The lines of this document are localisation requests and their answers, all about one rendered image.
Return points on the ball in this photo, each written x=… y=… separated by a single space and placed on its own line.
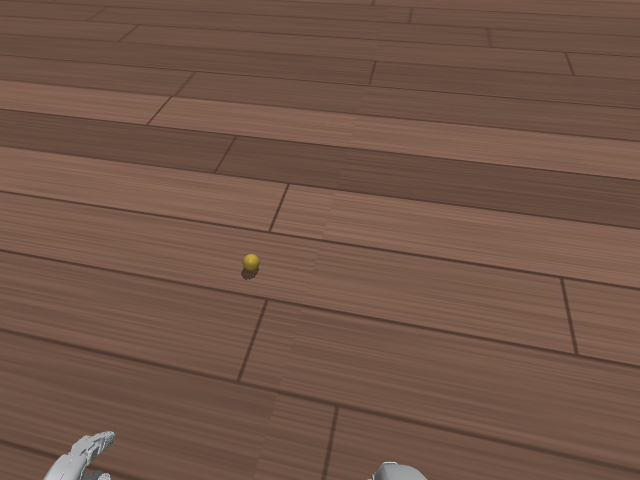
x=251 y=262

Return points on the left robot hand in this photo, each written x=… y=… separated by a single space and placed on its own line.
x=73 y=465

